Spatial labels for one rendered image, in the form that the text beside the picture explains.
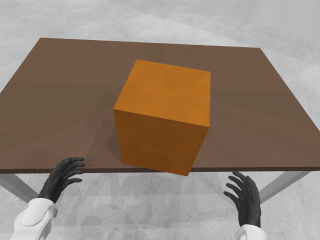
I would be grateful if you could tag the robot right forearm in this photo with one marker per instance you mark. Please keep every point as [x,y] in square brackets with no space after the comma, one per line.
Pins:
[250,232]

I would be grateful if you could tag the table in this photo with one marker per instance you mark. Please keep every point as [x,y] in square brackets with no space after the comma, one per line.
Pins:
[59,104]

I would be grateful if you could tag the robot left forearm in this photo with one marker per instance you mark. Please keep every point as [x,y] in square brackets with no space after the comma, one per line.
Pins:
[34,223]

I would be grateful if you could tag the carton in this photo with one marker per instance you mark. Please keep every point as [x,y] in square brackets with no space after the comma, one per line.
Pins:
[162,116]

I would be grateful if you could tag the right robot hand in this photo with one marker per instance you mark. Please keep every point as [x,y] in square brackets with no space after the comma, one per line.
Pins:
[248,201]

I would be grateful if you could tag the left robot hand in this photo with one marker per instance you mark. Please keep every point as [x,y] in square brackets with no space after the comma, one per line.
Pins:
[58,178]

